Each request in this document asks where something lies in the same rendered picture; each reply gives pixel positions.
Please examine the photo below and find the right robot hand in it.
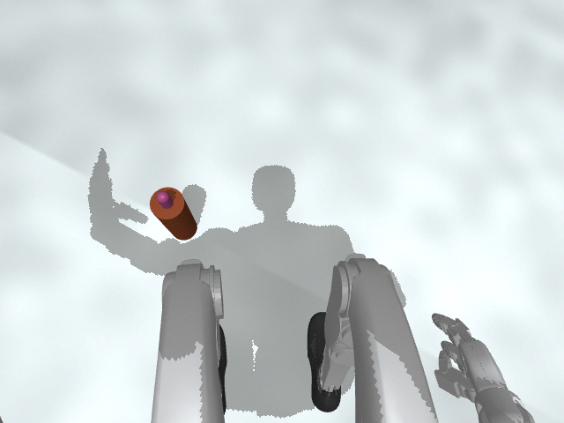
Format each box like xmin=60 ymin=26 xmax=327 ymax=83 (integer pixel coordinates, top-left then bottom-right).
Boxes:
xmin=432 ymin=313 xmax=508 ymax=404

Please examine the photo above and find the right robot foot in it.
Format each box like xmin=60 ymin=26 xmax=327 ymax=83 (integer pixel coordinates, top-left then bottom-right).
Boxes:
xmin=308 ymin=312 xmax=341 ymax=412

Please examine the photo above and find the bottle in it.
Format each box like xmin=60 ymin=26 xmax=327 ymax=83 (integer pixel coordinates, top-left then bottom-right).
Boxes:
xmin=150 ymin=187 xmax=197 ymax=241

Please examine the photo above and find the right robot arm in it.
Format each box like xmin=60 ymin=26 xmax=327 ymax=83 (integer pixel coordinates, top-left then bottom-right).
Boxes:
xmin=474 ymin=388 xmax=535 ymax=423

